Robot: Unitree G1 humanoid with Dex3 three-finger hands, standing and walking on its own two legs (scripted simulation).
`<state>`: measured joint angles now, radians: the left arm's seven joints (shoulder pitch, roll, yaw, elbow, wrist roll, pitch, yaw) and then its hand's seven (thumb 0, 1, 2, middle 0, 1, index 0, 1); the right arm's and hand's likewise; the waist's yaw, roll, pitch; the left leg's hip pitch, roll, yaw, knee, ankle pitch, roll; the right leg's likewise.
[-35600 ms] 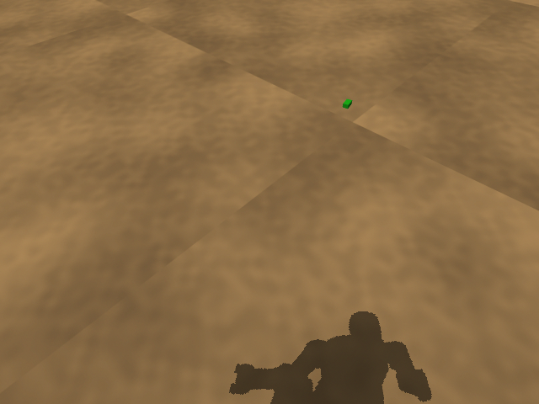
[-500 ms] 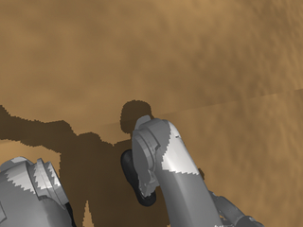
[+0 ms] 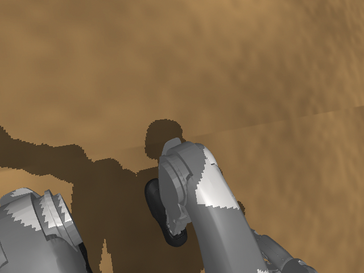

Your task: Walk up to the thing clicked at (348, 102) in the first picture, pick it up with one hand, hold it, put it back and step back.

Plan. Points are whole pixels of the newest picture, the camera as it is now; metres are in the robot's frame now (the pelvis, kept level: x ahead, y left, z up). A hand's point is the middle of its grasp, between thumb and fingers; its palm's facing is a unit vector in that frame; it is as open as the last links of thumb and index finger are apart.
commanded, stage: withdraw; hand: left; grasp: from above
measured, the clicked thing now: out of the picture +0.46 +0.34 -0.29
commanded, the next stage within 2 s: home in 1.04 s
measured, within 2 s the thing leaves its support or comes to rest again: neither
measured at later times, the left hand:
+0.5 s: hand out of the picture +0.48 +0.37 -0.14, palm faces -0.24 -0.06 -0.97, open 12.8 cm
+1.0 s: hand out of the picture +0.43 +0.35 -0.14, palm faces -0.43 -0.11 -0.90, open 13.2 cm
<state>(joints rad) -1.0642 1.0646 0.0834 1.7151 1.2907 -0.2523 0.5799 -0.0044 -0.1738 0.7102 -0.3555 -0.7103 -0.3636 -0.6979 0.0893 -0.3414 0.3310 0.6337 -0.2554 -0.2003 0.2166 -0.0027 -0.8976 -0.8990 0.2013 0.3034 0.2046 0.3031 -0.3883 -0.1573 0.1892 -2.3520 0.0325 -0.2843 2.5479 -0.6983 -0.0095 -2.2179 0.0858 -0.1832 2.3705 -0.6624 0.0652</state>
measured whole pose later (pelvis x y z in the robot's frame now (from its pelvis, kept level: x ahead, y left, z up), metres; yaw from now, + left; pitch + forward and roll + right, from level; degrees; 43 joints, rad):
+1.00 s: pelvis -0.01 -0.01 +0.02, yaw +6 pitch +31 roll -10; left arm -1.04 0.84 0.04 1.45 1.28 -0.23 0.33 0.00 -0.35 0.88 -0.21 -0.86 -0.21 -0.85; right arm 0.16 -0.33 0.15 0.66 -0.14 -0.01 0.12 0.00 -0.90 -0.90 0.20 0.30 0.20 0.30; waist -0.29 -0.05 0.02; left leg -2.35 0.01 -0.18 2.41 -0.61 -0.01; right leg -2.23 0.03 -0.11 2.32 -0.63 0.03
